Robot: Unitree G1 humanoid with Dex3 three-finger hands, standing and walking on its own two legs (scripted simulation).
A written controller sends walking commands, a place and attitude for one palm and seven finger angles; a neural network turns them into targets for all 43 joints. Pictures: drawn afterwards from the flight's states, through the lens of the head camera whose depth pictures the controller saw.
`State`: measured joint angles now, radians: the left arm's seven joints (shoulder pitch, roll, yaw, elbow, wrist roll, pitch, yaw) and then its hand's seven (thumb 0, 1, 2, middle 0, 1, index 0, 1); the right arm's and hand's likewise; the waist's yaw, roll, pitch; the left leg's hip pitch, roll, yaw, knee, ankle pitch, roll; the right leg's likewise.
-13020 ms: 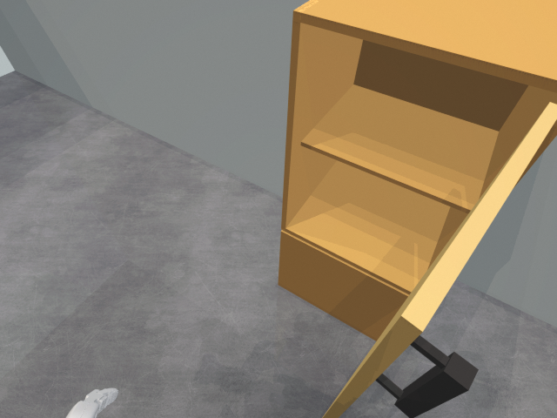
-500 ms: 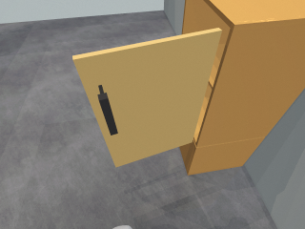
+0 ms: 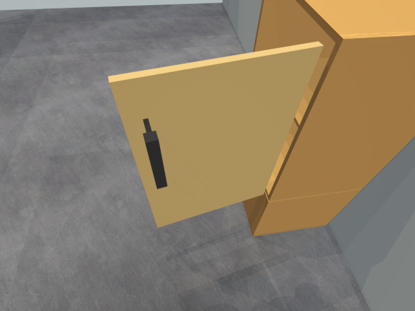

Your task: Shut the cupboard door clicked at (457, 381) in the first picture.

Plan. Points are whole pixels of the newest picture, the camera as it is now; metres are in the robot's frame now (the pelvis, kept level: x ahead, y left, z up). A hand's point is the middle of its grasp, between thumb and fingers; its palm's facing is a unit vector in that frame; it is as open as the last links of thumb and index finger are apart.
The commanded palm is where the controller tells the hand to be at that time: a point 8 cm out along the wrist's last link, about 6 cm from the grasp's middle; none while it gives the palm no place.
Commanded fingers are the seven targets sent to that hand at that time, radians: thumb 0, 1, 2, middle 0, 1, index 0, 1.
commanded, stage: come to a stop and stand still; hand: left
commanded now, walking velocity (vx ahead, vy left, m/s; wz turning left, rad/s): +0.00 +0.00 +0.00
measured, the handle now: (154, 155) +0.40 +0.15 +0.06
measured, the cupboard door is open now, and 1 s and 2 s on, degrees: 100 100 100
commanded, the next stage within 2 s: look again from close up in 1.80 s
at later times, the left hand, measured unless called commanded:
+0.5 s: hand out of the picture +0.00 +0.16 -0.18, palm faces +0.05 -0.98 -0.19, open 7.3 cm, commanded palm none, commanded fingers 0.00 0.90 0.90 -0.20 -0.30 -0.20 -0.30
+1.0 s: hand out of the picture -0.12 +0.18 -0.19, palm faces +0.11 -0.98 -0.14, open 7.4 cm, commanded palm none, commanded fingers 0.00 0.90 0.90 -0.20 -0.30 -0.20 -0.30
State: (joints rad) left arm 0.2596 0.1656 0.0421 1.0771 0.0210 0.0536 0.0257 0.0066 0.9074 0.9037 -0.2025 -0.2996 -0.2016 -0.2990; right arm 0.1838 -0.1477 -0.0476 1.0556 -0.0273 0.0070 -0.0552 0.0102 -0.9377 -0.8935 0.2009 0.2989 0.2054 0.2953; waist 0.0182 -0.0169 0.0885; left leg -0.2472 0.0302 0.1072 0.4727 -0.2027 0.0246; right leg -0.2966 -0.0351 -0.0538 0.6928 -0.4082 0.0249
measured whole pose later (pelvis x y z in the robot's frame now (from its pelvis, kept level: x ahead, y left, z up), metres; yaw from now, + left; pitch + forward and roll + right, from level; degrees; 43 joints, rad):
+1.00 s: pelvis -0.10 +0.02 +0.00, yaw +3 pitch -4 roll -2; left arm 0.38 0.14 0.02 1.03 0.02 0.02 0.03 0.01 0.91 0.90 -0.20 -0.30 -0.20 -0.30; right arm 0.29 -0.14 -0.02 1.05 -0.03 0.02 -0.02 0.01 -0.92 -0.89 0.20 0.30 0.20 0.30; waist 0.01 -0.01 0.01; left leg -0.37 -0.03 -0.01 0.52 -0.20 0.04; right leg -0.30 -0.01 -0.04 0.53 -0.31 -0.01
